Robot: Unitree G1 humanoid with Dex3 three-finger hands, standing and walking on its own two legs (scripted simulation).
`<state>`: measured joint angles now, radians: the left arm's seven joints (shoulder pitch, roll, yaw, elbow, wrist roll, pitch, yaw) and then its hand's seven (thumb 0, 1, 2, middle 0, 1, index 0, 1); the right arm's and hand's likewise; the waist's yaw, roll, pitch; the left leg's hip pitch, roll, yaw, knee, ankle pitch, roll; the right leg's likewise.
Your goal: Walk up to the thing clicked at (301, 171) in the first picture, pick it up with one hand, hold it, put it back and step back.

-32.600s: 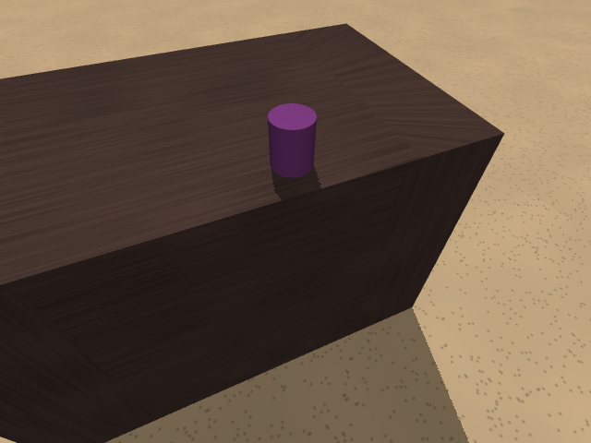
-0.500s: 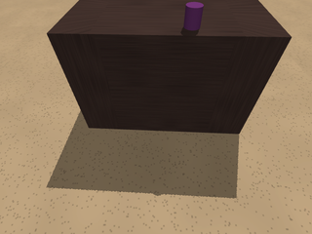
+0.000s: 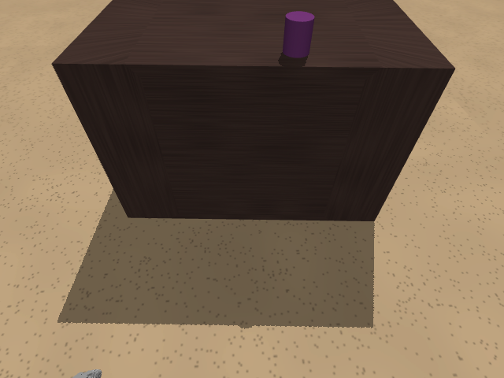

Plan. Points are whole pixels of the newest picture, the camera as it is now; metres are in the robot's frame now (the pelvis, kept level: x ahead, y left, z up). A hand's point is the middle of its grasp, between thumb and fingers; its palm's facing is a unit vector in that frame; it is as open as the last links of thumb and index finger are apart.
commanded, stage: step back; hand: right
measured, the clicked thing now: (297, 34) +1.06 -0.15 +0.08
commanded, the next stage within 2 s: stand in 0.14 s
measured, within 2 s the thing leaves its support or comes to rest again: neither
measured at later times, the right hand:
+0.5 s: hand out of the picture +0.09 -0.25 -0.14, palm faces -0.01 +0.94 -0.34, open 7.4 cm
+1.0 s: hand out of the picture +0.03 -0.26 -0.15, palm faces -0.01 +0.94 -0.33, open 7.4 cm
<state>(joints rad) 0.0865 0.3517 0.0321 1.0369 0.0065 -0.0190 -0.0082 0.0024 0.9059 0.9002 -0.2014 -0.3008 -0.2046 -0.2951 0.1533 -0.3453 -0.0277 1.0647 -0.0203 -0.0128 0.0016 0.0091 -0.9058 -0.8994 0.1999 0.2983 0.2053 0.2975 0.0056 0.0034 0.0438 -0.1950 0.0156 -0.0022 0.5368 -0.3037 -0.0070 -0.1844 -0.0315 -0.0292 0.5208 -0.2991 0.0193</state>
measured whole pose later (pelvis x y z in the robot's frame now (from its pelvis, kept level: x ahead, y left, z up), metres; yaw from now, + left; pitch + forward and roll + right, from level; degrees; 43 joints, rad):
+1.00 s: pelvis -0.03 -0.01 +0.01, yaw -1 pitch -3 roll +0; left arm 0.13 0.36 0.00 1.14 0.01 -0.02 -0.01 0.00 0.91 0.90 -0.20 -0.30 -0.20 -0.29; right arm 0.13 -0.35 -0.01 1.15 -0.02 -0.01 0.01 0.01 -0.91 -0.90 0.20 0.30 0.21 0.30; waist 0.00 0.00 0.05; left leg -0.11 0.03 0.01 0.32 -0.16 -0.03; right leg -0.12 -0.01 -0.02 0.33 -0.16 0.00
